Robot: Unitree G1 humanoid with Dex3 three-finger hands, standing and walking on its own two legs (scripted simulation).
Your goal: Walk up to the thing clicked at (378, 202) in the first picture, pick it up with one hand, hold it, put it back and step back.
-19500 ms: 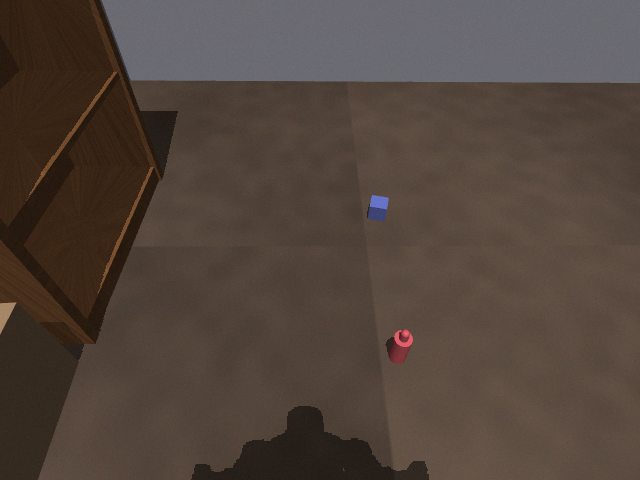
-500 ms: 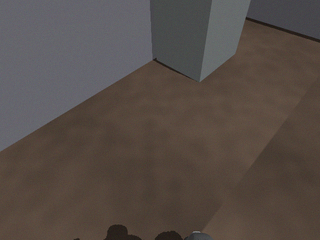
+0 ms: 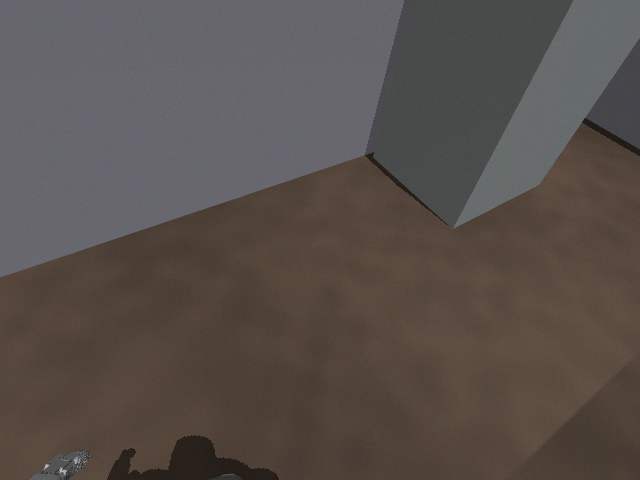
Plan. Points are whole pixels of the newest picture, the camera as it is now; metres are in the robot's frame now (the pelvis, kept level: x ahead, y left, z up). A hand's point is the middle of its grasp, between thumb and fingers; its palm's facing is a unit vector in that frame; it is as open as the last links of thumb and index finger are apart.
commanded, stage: walk up
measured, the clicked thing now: out of the picture -0.63 +1.13 -0.71
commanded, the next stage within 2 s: none
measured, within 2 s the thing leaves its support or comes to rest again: neither
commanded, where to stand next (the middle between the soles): +0.24 -0.03 m, yaw +117 degrees
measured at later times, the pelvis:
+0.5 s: pelvis +0.18 -0.08 +0.00, yaw +24 degrees
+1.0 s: pelvis +0.19 -0.12 +0.00, yaw +52 degrees
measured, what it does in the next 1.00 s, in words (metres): walks ahead, turning left: right foot, then left foot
